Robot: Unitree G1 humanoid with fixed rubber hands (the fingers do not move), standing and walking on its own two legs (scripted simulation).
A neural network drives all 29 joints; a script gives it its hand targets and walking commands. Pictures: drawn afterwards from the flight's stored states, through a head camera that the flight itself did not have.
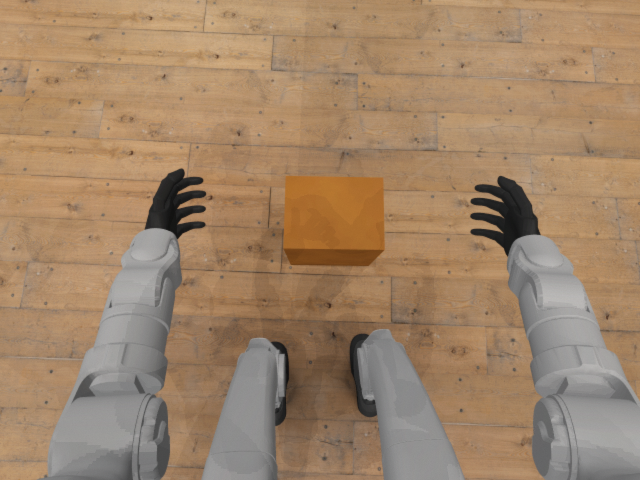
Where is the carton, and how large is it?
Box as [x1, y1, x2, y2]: [283, 176, 384, 265]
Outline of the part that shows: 286,176 283,248 291,264 368,265 384,249 382,178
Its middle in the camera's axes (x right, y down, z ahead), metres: +0.03 -0.04 +0.96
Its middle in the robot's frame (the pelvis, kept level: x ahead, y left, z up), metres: +0.50 -0.04 -0.55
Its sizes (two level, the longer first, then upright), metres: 0.215 0.162 0.257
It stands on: the floor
